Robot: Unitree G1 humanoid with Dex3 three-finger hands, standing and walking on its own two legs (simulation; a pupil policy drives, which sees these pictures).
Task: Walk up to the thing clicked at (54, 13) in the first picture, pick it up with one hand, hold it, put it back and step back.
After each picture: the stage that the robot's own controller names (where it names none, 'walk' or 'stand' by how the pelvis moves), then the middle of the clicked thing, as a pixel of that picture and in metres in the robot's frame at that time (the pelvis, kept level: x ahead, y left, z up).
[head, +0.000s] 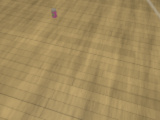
stand; (54, 13) +1.93 +0.33 -0.72
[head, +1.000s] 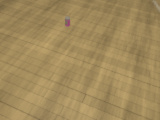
walk; (67, 21) +1.81 +0.11 -0.70
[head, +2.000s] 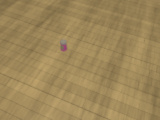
walk; (63, 45) +1.20 +0.14 -0.71
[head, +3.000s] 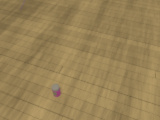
walk; (56, 90) +0.71 +0.21 -0.70
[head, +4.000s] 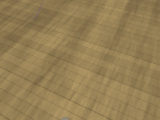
walk; out of the picture +0.42 +0.17 -0.71
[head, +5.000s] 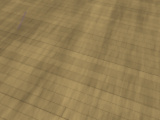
stand; out of the picture +0.31 +0.16 -0.72
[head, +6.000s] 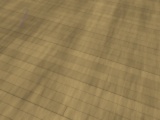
stand; out of the picture +0.30 +0.16 -0.73
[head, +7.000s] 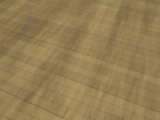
stand; out of the picture +0.30 +0.16 -0.73
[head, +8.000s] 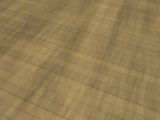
stand; out of the picture +0.30 +0.16 -0.73
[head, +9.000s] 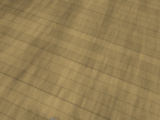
go down; out of the picture +0.32 +0.16 -0.69
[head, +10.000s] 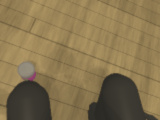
go down; (27, 72) +0.40 +0.18 -0.30
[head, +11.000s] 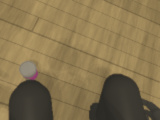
close in; (29, 71) +0.39 +0.18 -0.30
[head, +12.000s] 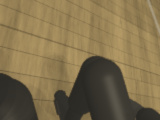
close in; out of the picture +0.39 +0.22 -0.23
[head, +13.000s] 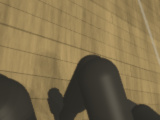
close; out of the picture +0.38 +0.22 -0.23
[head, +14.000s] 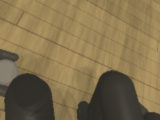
lift; (3, 74) +0.33 +0.23 -0.12
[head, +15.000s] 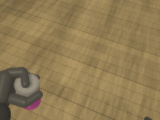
lift; (29, 92) +0.31 +0.17 +0.02
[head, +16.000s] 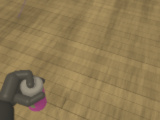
hold; (34, 94) +0.31 +0.16 +0.00
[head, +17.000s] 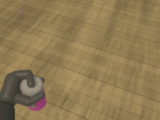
hold; (34, 94) +0.31 +0.17 +0.00
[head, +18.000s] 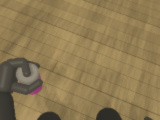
crouch; (30, 79) +0.36 +0.17 -0.07
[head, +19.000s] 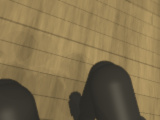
lower; out of the picture +0.41 +0.22 -0.19
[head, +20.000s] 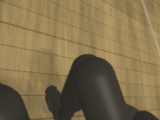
lower; out of the picture +0.42 +0.25 -0.23
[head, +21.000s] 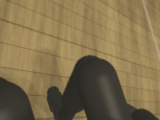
lower; out of the picture +0.41 +0.25 -0.23
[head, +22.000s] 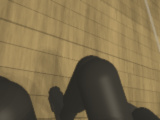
lower; out of the picture +0.41 +0.24 -0.23
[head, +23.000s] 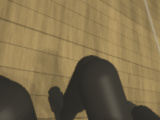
lower; out of the picture +0.40 +0.24 -0.23
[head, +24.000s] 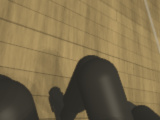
open; out of the picture +0.39 +0.23 -0.23
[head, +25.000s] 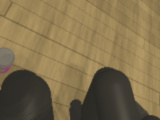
stand; (2, 61) +0.40 +0.21 -0.25
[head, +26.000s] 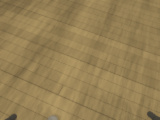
stand; out of the picture +0.35 +0.15 -0.61
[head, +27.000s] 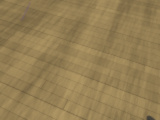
stand; out of the picture +0.34 +0.16 -0.67
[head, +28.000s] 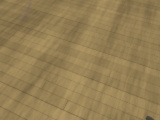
stand; out of the picture +0.34 +0.15 -0.67
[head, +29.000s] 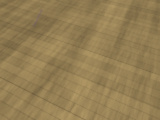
stand; out of the picture +0.36 +0.15 -0.72
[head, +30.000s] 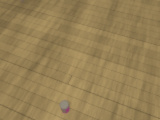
walk; (64, 106) +0.45 +0.15 -0.70
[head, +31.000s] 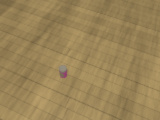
walk; (63, 71) +0.75 +0.13 -0.70
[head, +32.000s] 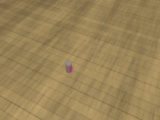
stand; (68, 66) +0.98 +0.15 -0.71
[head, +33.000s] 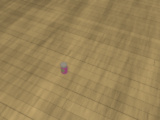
stand; (64, 68) +0.97 +0.16 -0.73
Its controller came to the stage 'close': yes
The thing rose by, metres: 0.71
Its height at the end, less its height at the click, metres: +0.00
